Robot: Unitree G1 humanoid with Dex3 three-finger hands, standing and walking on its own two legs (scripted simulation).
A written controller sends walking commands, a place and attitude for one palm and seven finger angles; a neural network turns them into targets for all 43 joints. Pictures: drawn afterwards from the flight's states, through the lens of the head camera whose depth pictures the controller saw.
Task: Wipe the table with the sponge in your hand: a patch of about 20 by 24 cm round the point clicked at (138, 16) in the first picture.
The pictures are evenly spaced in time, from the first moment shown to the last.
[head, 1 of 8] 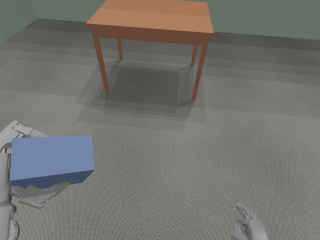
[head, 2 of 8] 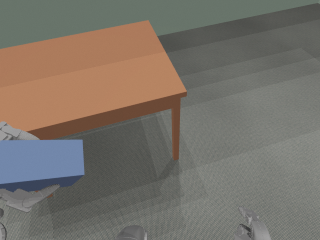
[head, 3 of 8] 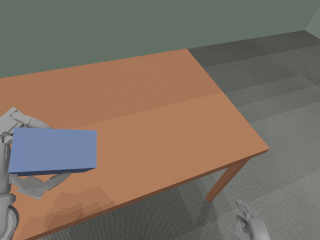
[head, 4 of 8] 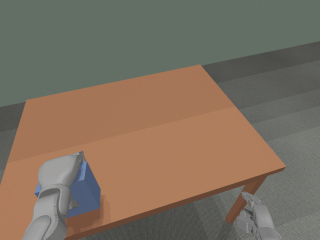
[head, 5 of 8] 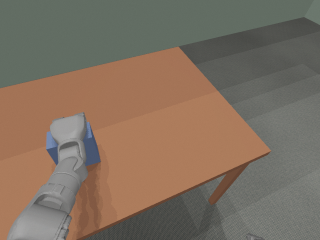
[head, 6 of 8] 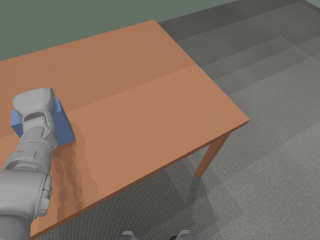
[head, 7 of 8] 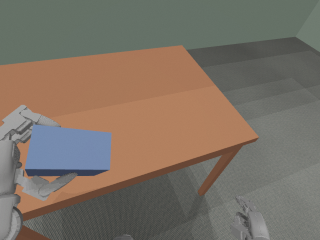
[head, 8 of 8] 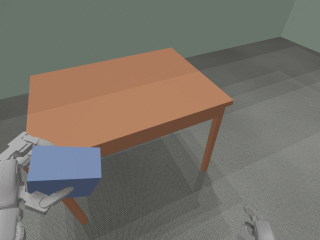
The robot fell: no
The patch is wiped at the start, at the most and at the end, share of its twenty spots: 0.00 1.00 1.00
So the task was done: yes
